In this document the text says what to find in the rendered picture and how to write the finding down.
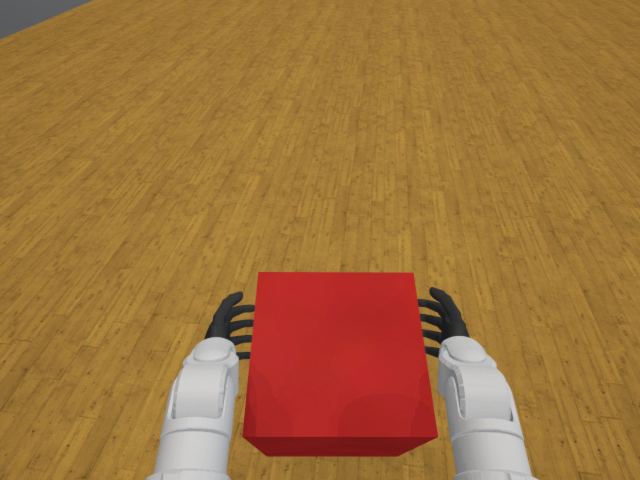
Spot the robot right forearm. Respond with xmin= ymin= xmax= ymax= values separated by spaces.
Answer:
xmin=438 ymin=336 xmax=539 ymax=480

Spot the robot right hand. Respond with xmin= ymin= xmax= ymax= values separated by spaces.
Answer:
xmin=417 ymin=287 xmax=470 ymax=358

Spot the robot left hand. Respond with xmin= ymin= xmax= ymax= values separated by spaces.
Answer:
xmin=204 ymin=291 xmax=255 ymax=360

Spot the carton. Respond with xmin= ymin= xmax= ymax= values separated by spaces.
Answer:
xmin=242 ymin=272 xmax=438 ymax=457

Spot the robot left forearm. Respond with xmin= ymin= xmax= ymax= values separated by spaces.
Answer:
xmin=145 ymin=337 xmax=239 ymax=480

